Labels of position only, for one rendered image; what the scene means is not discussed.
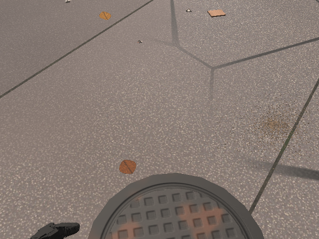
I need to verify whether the robot left hand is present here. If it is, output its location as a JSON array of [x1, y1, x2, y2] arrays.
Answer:
[[28, 222, 80, 239]]

